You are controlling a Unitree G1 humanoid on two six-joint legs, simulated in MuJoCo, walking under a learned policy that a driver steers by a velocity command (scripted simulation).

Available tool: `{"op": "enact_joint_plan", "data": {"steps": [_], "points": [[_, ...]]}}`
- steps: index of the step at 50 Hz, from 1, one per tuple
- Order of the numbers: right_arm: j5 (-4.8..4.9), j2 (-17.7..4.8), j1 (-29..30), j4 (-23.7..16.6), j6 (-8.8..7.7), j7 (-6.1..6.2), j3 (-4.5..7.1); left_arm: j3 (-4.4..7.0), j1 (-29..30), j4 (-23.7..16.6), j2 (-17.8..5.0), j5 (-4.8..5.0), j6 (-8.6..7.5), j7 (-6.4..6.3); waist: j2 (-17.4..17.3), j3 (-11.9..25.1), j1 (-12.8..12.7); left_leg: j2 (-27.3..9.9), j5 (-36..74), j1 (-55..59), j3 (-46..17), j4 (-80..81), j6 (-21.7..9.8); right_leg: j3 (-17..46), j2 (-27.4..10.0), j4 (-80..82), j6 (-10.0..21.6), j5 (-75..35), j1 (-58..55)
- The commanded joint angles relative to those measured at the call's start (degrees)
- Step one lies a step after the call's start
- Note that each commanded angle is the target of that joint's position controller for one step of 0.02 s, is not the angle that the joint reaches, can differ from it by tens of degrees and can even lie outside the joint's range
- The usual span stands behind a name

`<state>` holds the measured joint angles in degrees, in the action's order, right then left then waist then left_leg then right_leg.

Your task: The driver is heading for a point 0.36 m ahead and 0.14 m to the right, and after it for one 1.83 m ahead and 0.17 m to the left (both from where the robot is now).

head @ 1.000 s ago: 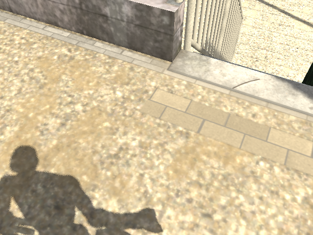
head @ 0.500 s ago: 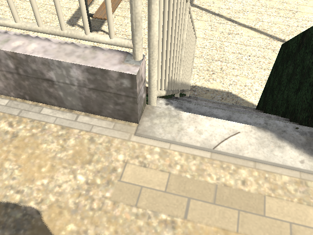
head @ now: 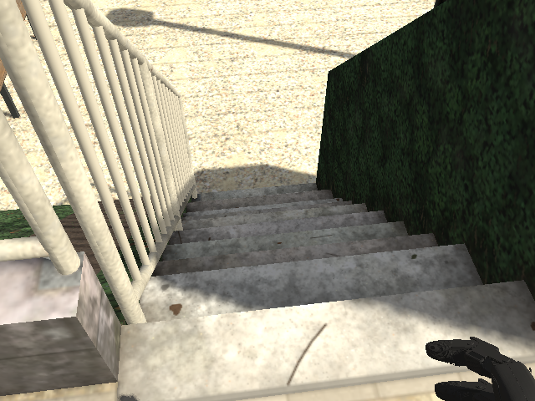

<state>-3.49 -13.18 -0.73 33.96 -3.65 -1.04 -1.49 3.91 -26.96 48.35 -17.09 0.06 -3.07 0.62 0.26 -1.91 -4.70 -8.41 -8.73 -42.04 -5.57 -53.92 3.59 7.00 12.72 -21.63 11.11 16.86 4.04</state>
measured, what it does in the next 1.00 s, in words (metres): walks ahead: left foot, then right foot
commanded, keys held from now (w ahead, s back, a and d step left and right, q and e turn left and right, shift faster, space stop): w+e+shift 0.22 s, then e+shift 0.14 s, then q+shift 0.64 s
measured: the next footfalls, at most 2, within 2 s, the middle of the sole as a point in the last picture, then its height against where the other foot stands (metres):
left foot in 0.16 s outside the picture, level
right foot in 0.52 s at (348, 389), level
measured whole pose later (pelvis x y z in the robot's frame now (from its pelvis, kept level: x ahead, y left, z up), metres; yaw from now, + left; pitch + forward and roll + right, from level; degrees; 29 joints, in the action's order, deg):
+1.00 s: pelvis +0.52 +0.08 -0.01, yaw -6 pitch +2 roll -1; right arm -0.4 -14.8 -20.5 38.4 3.1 -0.9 2.2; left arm 4.6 -8.1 38.8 -19.4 -0.7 2.9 -3.4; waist 1.6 -0.7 1.0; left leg 3.8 -18.9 -20.8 -1.2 -37.9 -3.1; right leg 0.5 -3.1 -68.8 -3.4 27.3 34.0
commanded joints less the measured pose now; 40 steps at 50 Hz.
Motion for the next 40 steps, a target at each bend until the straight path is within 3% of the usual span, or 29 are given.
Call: {"op": "enact_joint_plan", "data": {"steps": [1,3,5,6,8,9,10,11,12,13,14,17,18,19,21,22,23,25,26,27,28,29,31,32,33,35,36,38,40], "points": [[1.25,-3.61,4.75,-4.15,0.06,-0.30,0.72,2.36,1.72,-4.53,-9.16,0.66,-1.22,0.12,0.64,-1.86,0.23,5.79,11.98,11.94,6.86,12.16,-0.82,13.71,-11.18,7.96,4.23,-29.87,11.64],[1.52,-5.98,6.92,-5.28,0.16,0.22,1.25,2.86,-0.07,-4.45,-10.57,0.36,-1.24,-0.08,3.14,-0.61,-1.10,7.10,12.85,11.19,5.62,17.69,-1.30,15.82,-12.64,5.18,2.70,-33.75,4.72],[1.67,-6.64,4.64,-5.02,-0.08,0.53,1.59,2.92,2.13,-4.91,-10.88,0.41,-1.62,-0.43,3.72,0.91,0.70,8.61,11.78,19.52,4.39,23.70,-2.36,17.88,-13.88,2.31,1.50,-37.17,3.45],[2.35,-9.12,0.34,-3.80,-0.29,0.98,2.61,2.94,3.25,-5.32,-11.51,0.12,-1.36,-0.38,2.67,4.11,2.59,10.64,7.96,26.03,4.74,23.19,-2.63,17.78,-13.42,-2.63,0.19,-43.61,1.97],[2.53,-15.10,-20.10,0.60,-0.55,2.76,5.22,3.26,7.79,-6.31,-13.96,-0.15,-2.20,0.09,2.32,13.69,14.62,7.70,-1.46,48.31,2.81,21.40,-3.91,14.85,-10.88,-26.51,-2.16,-44.57,8.30],[0.47,-18.41,-32.26,2.43,-0.94,3.79,6.61,1.30,9.40,-8.37,-5.94,-0.88,-2.76,-0.20,-5.71,21.71,17.88,-5.37,-24.67,61.40,-10.95,22.11,-5.71,10.25,-7.55,-47.41,-2.03,-16.24,17.79],[-0.43,-22.56,-25.74,1.44,-0.56,3.41,7.49,-0.61,2.58,-12.38,-0.71,2.73,-2.45,0.09,-26.83,27.08,8.69,-19.45,-34.40,66.75,-46.77,38.18,-10.67,4.20,-2.19,-59.87,-4.80,11.87,33.21],[0.13,-16.71,-18.11,0.24,-0.10,2.93,7.22,-0.80,4.68,-10.58,-4.71,0.66,-1.38,-0.77,-16.08,18.36,8.08,-16.81,-41.16,59.34,-45.66,39.26,-12.14,1.82,-8.02,-63.39,-4.20,6.08,40.20],[0.56,-11.47,-15.69,0.18,0.12,2.82,5.82,-0.14,8.65,-10.06,-6.75,-0.64,-0.59,-0.65,-7.14,11.15,8.31,-14.37,-30.00,52.28,-33.24,37.60,-12.05,-0.14,-10.84,-61.35,-4.83,2.09,40.24],[0.42,-9.13,-15.80,1.28,0.22,2.91,5.17,0.25,10.70,-9.58,-7.24,-0.89,0.24,-0.79,-0.96,5.53,7.99,-12.47,-10.72,46.14,-22.83,36.84,-11.44,-1.51,-12.76,-59.31,-5.70,1.02,38.86],[0.07,-7.85,-16.63,2.55,-0.43,2.80,4.56,0.49,12.98,-11.13,-6.32,-1.80,1.22,-0.19,-0.96,3.81,7.17,-10.22,9.18,42.69,-14.28,34.83,-11.98,-2.34,-13.44,-59.01,-5.94,2.87,38.21],[2.74,-8.51,-19.97,6.42,-2.95,1.40,4.54,0.47,13.72,-13.65,-4.05,-1.91,4.07,0.30,-6.42,2.24,4.80,-9.46,39.33,38.72,-0.44,33.27,-9.18,-3.95,-14.31,-54.92,-7.11,4.42,37.59],[1.54,-1.00,-10.55,2.91,-5.63,2.78,2.90,-4.29,6.95,-12.31,3.90,-5.92,-0.16,5.36,-10.61,10.80,1.73,-7.22,34.63,36.66,3.29,36.08,-13.53,-2.37,-17.76,-51.82,-8.49,2.97,31.98],[1.14,-3.72,-7.56,2.34,-6.40,3.26,3.32,-4.16,13.10,-14.24,3.80,-5.42,-1.41,6.87,-7.62,5.51,1.93,-5.70,34.53,30.10,5.09,38.61,-14.15,-3.97,-18.45,-45.80,-9.65,4.12,30.77],[0.86,-13.72,-1.71,0.67,-5.95,3.75,6.26,-4.07,16.63,-15.63,-1.03,-3.70,-2.87,8.08,-2.04,4.81,1.43,-0.08,35.01,22.15,11.53,39.25,-11.30,-6.92,-17.27,-28.81,-11.91,-5.06,20.34],[-0.02,-14.36,-0.43,0.56,-5.67,2.76,5.97,-4.39,14.38,-13.91,-1.94,-2.03,-2.89,8.62,-0.81,4.76,0.22,0.42,35.39,17.24,12.04,37.64,-9.80,-5.54,-16.68,-24.37,-13.09,-13.65,13.48],[1.29,-13.42,1.92,0.47,-5.53,1.83,5.01,-3.75,11.44,-12.77,-3.58,-1.33,-2.31,8.89,-1.43,4.49,-2.36,1.34,35.78,14.59,13.12,33.91,-9.40,-6.42,-14.58,-19.89,-12.90,-19.83,7.97],[1.91,-15.56,-5.31,2.70,-5.53,0.05,5.26,-0.61,8.18,-12.05,-11.77,-1.37,-1.63,7.56,-0.42,6.56,-3.38,3.38,39.69,9.24,12.77,25.01,-8.69,-10.72,-8.76,-15.12,-8.72,-30.06,-7.61],[1.88,-13.03,-12.71,4.83,-6.08,-1.13,4.88,0.80,6.65,-13.43,-15.57,-2.10,-1.76,5.65,5.76,9.13,-3.64,4.56,31.30,6.23,12.66,15.90,-3.80,-4.07,-16.08,-14.64,-1.00,-58.84,-15.85],[8.54,-6.64,-23.37,7.84,-3.01,-0.84,2.95,-1.60,-2.37,-10.32,-8.41,-5.49,-0.14,1.61,12.51,24.67,-3.51,13.16,-27.85,11.39,10.66,-14.11,-2.41,11.01,-38.03,-13.38,7.54,-92.08,-22.60],[0.49,-2.97,-31.35,6.87,-4.13,-2.48,2.29,-1.04,-11.28,-9.07,-10.38,-5.32,-0.42,3.91,18.79,38.75,-2.40,8.70,-36.32,6.18,-1.64,-17.65,0.92,23.39,-41.46,-15.75,22.06,-93.07,-32.30],[1.15,-7.19,-15.83,3.40,-4.14,-2.45,3.42,0.63,-4.53,-7.45,-12.39,-4.04,-1.54,2.97,8.45,21.13,-3.77,7.33,-38.29,-3.83,0.36,-23.61,2.00,19.27,-39.08,-12.84,17.29,-81.72,-21.37],[0.21,-7.48,-13.20,3.53,-3.82,-0.63,2.26,-0.17,6.77,-9.45,-8.23,-1.68,-1.92,0.48,1.48,16.30,0.63,1.15,-35.16,-1.01,1.46,-15.72,2.28,11.06,-37.45,-7.84,10.61,-63.06,-5.43],[-0.67,-5.33,-15.55,4.22,-3.68,0.70,1.11,-0.98,11.12,-10.35,-6.37,-1.25,-1.89,-0.57,3.27,12.81,3.92,-0.47,-31.88,5.24,1.58,-12.29,2.75,6.77,-35.73,-2.83,8.52,-54.42,5.31],[-1.24,-5.49,-17.65,5.46,-2.93,1.05,0.95,-0.22,15.38,-12.42,-7.38,-1.84,-1.80,-1.59,4.64,12.10,6.05,1.11,-28.79,12.25,4.05,-12.94,3.58,3.15,-34.02,1.82,8.17,-46.92,12.72],[-0.33,-3.87,-21.67,6.81,-1.16,-0.65,0.49,1.58,21.35,-14.41,-10.87,-3.67,-2.52,-3.02,2.36,12.34,9.77,3.32,-18.34,23.20,8.31,-6.13,3.57,-5.91,-29.90,6.06,3.97,-28.73,21.11],[-0.26,-3.06,-19.52,6.79,-0.36,-2.21,0.11,2.27,21.23,-14.85,-11.74,-4.69,-2.78,-3.63,0.89,10.86,8.06,4.14,-12.69,23.49,9.50,-2.30,3.52,-7.64,-29.02,6.67,2.09,-19.40,21.81],[-0.33,-1.83,-17.90,5.25,0.11,-4.63,0.14,3.52,20.42,-15.45,-13.11,-4.77,-2.78,-4.30,3.05,9.43,7.12,3.86,-10.18,22.07,9.35,0.75,2.18,-8.77,-30.70,4.83,0.64,-14.39,18.77],[0.19,-2.12,-18.08,4.45,-0.35,-5.46,0.98,3.74,18.54,-15.20,-11.96,-4.83,-2.61,-4.39,3.65,7.76,6.12,2.97,-8.64,22.45,8.78,4.91,0.90,-8.79,-34.16,1.52,-1.07,-10.48,16.33]]}}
